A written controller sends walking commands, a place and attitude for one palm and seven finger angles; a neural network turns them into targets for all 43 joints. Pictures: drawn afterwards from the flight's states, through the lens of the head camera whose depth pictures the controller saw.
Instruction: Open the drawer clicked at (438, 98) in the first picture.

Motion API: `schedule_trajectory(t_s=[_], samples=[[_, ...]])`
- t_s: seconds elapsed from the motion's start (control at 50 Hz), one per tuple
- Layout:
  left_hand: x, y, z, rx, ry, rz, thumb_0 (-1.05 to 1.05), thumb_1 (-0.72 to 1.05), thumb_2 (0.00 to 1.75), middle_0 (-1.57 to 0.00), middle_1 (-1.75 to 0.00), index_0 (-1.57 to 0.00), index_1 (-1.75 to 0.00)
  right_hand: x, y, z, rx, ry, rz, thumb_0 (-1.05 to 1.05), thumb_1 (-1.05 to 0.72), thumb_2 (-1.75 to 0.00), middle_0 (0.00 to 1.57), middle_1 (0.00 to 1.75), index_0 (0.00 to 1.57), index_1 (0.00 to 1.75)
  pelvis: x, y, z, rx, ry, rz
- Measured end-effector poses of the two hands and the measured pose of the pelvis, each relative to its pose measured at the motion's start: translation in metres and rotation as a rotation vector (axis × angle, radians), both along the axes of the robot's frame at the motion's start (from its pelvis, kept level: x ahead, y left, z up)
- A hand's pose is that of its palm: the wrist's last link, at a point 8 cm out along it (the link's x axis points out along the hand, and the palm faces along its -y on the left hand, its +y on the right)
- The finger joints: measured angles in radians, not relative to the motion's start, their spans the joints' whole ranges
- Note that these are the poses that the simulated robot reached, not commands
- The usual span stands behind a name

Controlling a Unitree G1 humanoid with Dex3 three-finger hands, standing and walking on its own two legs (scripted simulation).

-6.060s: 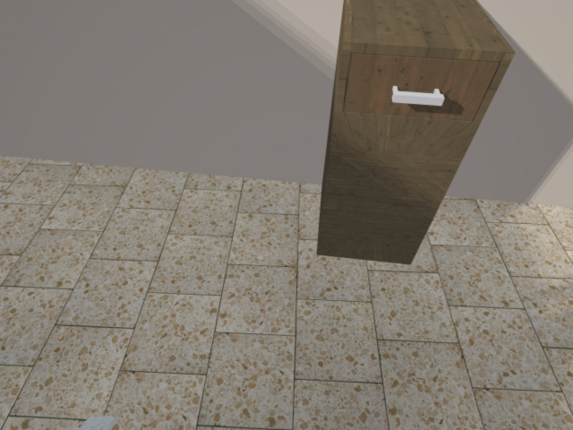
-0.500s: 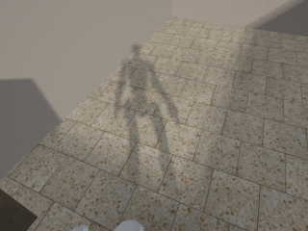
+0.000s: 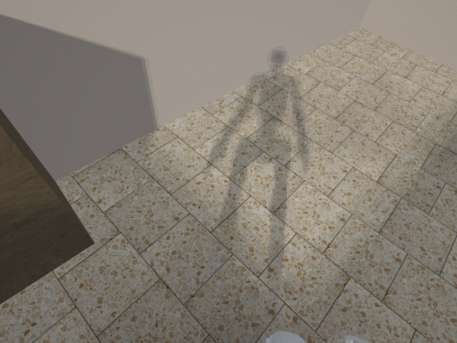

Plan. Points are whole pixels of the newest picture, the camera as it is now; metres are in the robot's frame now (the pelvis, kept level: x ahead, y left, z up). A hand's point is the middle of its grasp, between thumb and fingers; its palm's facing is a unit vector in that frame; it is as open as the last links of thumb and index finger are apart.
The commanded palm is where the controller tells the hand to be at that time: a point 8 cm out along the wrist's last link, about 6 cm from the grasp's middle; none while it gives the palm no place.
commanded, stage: turn to face it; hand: left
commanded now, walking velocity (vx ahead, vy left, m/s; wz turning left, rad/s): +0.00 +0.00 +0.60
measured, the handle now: out of the picture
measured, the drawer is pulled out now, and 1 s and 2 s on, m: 0.00 0.00 0.00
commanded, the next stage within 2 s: take the last steps up to it in 1.22 s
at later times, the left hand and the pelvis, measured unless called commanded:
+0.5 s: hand out of the picture +0.01 +0.17 -0.15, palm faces +0.30 -0.92 -0.26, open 7.3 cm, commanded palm none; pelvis -0.01 -0.04 +0.00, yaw +19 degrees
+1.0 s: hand out of the picture -0.05 +0.22 -0.15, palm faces +0.57 -0.78 -0.26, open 7.3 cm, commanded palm none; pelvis -0.03 -0.01 +0.00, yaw +34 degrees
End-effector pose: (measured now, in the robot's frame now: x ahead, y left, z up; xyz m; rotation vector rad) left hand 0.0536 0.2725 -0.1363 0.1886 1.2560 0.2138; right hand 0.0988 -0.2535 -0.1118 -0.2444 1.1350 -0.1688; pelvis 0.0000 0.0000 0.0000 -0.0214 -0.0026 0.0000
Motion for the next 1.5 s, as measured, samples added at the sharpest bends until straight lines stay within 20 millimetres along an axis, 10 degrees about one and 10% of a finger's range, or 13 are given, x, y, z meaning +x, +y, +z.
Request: schedule_trajectory(t_s=[0.22, 0.42, 0.7, 0.94, 1.14, 1.34, 1.5], samples=[[0.032, -0.034, 0.024, 0.033, -0.199, 0.035, 0.0, 0.91, 0.9, -0.2, -0.3, -0.2, -0.3, -0.013, -0.021, -0.025, 0.055, 0.073, 0.041, 0.0, -0.9, -0.9, 0.2, 0.3, 0.21, 0.3, -0.006, -0.028, -0.005, 0.016, 0.01, 0.135], [-0.03, -0.059, 0.028, 0.038, -0.149, 0.158, 0.0, 0.91, 0.9, -0.21, -0.3, -0.21, -0.3, 0.002, -0.038, -0.027, 0.054, 0.125, 0.144, 0.0, -0.91, -0.9, 0.2, 0.3, 0.2, 0.3, -0.011, -0.042, 0.001, 0.044, -0.015, 0.272], [-0.159, -0.017, -0.019, -0.019, 0.042, 0.441, 0.0, 0.91, 0.9, -0.21, -0.3, -0.21, -0.3, 0.069, 0.046, -0.009, -0.028, 0.018, 0.426, 0.0, -0.91, -0.9, 0.2, 0.3, 0.2, 0.3, -0.027, -0.004, -0.013, 0.016, 0.004, 0.446], [-0.153, -0.007, 0.013, 0.026, -0.08, 0.534, 0.0, 0.91, 0.9, -0.2, -0.3, -0.2, -0.3, 0.071, 0.077, -0.004, 0.009, 0.043, 0.531, 0.0, -0.9, -0.9, 0.2, 0.3, 0.21, 0.3, -0.028, -0.004, 0.004, 0.0, 0.001, 0.574], [-0.138, -0.054, 0.023, 0.09, -0.165, 0.573, 0.0, 0.91, 0.9, -0.2, -0.3, -0.2, -0.3, 0.083, 0.05, -0.039, 0.063, 0.102, 0.57, 0.0, -0.9, -0.9, 0.2, 0.3, 0.21, 0.3, -0.016, -0.039, -0.008, 0.029, -0.003, 0.67], [-0.192, -0.11, 0.02, 0.02, -0.05, 0.713, 0.0, 0.91, 0.9, -0.21, -0.3, -0.21, -0.3, 0.091, 0.044, -0.029, 0.017, 0.174, 0.651, 0.0, -0.91, -0.9, 0.2, 0.3, 0.2, 0.3, -0.014, -0.045, 0.004, 0.057, 0.002, 0.756], [-0.263, -0.136, -0.007, -0.081, 0.057, 0.849, 0.0, 0.91, 0.9, -0.21, -0.3, -0.21, -0.3, 0.094, 0.094, -0.02, -0.013, 0.124, 0.778, 0.0, -0.91, -0.9, 0.2, 0.3, 0.2, 0.3, -0.029, -0.023, -0.003, 0.026, 0.003, 0.808]])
